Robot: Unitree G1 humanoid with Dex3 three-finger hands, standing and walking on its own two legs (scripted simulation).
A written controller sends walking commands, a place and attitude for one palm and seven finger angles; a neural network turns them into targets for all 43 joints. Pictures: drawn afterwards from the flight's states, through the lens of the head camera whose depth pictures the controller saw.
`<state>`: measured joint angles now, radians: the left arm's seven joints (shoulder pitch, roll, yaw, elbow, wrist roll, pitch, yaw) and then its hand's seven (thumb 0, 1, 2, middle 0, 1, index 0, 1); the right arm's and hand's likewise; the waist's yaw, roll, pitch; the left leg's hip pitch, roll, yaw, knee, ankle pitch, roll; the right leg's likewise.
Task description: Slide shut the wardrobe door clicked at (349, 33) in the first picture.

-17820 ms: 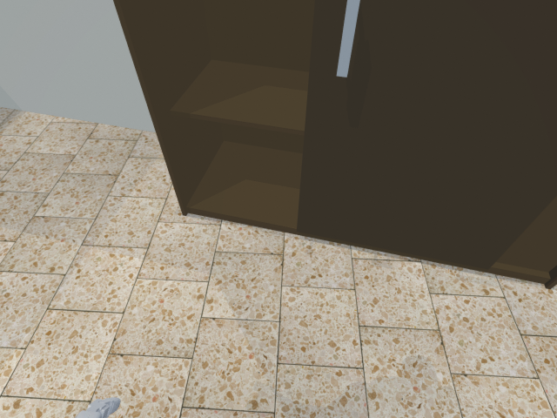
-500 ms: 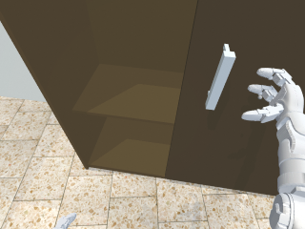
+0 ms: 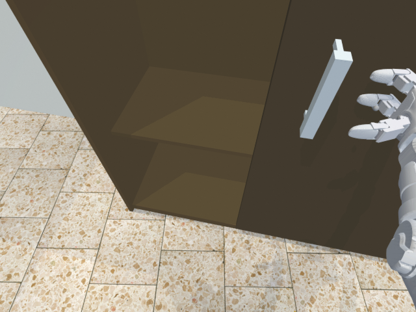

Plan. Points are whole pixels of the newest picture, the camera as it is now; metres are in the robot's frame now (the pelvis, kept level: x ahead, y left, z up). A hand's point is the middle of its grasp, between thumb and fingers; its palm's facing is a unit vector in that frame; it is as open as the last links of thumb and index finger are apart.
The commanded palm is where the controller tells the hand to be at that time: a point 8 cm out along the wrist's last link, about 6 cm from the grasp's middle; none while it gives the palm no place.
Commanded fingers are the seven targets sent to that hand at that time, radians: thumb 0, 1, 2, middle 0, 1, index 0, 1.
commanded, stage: move the hooked fingers beside the handle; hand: right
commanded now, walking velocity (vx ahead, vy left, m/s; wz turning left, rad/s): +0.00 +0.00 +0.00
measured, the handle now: (320, 92) +0.52 -0.14 +0.15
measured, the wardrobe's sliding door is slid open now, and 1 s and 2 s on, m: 0.53 0.53 0.53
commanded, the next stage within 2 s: none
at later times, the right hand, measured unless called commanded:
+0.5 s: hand (373, 110) +0.47 -0.22 +0.16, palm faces +0.09 +1.00 +0.00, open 13.5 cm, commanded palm +0.45 -0.25 +0.14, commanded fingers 0.00 0.50 -0.30 0.30 1.20 0.30 1.20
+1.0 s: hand (357, 115) +0.47 -0.20 +0.15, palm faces +0.09 +1.00 -0.01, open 13.9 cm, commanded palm +0.43 -0.24 +0.15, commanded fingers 0.00 0.50 -0.30 0.30 1.20 0.30 1.20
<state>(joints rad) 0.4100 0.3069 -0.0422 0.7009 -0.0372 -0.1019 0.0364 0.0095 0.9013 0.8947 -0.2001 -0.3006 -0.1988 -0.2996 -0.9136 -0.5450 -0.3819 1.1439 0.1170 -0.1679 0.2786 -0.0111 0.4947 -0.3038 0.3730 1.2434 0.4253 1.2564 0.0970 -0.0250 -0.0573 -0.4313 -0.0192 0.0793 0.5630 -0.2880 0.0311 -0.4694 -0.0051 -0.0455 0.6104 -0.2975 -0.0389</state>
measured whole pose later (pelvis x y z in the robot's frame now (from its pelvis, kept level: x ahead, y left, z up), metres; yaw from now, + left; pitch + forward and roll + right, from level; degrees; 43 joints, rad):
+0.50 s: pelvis -0.01 -0.01 -0.01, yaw +0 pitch +10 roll +2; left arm 0.43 0.30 -0.05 0.69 -0.03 -0.10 0.02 0.01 0.90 0.89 -0.20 -0.30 -0.20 -0.30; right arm -0.96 -0.51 -0.34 1.18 0.12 -0.21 0.22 -0.01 0.50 -0.30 0.36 1.27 0.37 1.25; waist 0.10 -0.02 -0.08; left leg -0.50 -0.01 0.08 0.61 -0.29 0.02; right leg -0.55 0.00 -0.04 0.66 -0.30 -0.05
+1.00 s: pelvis +0.01 -0.01 +0.00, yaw +1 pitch +8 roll +1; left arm 0.39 0.28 -0.04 0.67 -0.03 -0.10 0.01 0.01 0.90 0.89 -0.20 -0.30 -0.20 -0.30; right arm -0.76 -0.41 -0.36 0.95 0.12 -0.20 0.16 -0.01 0.50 -0.30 0.31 1.21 0.31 1.21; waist 0.09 -0.03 -0.07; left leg -0.42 -0.02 0.06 0.59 -0.31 0.02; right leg -0.45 -0.01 -0.07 0.64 -0.33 -0.04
